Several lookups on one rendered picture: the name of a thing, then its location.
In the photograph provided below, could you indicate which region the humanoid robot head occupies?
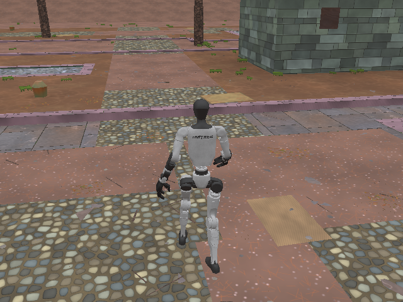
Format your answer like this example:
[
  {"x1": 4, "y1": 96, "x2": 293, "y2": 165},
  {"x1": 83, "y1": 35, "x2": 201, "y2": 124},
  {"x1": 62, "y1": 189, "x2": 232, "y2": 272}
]
[{"x1": 191, "y1": 99, "x2": 212, "y2": 129}]

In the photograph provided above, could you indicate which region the robot right forearm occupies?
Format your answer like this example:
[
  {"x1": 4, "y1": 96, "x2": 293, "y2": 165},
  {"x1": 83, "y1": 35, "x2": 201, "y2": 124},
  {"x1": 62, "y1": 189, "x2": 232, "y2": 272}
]
[{"x1": 221, "y1": 149, "x2": 232, "y2": 163}]

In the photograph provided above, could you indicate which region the robot left hand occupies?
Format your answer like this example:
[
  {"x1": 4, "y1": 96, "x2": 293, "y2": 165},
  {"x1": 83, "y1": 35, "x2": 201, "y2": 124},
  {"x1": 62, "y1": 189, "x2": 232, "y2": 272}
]
[{"x1": 156, "y1": 180, "x2": 170, "y2": 199}]

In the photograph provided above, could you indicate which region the robot left forearm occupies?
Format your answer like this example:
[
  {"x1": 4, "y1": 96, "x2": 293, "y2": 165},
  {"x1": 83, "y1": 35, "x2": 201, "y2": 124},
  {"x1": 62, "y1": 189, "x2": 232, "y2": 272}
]
[{"x1": 159, "y1": 152, "x2": 176, "y2": 183}]

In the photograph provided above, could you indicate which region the robot left thigh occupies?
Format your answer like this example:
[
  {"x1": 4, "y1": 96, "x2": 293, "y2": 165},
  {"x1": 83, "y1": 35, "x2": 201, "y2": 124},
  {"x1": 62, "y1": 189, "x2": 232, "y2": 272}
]
[{"x1": 180, "y1": 174, "x2": 193, "y2": 211}]

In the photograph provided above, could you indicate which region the left robot upper arm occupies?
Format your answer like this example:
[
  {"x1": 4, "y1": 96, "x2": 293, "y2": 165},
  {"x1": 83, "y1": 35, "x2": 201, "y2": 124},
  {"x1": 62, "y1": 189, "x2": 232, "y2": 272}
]
[{"x1": 171, "y1": 126, "x2": 189, "y2": 162}]

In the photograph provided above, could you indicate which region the right robot upper arm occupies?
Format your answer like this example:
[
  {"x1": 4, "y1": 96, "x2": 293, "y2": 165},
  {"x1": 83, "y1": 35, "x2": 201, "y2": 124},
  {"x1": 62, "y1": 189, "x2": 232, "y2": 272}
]
[{"x1": 214, "y1": 126, "x2": 231, "y2": 158}]

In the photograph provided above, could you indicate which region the robot right hand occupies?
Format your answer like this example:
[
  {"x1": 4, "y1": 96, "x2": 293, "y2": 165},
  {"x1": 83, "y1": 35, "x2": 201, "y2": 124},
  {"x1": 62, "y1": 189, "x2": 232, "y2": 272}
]
[{"x1": 213, "y1": 156, "x2": 228, "y2": 167}]

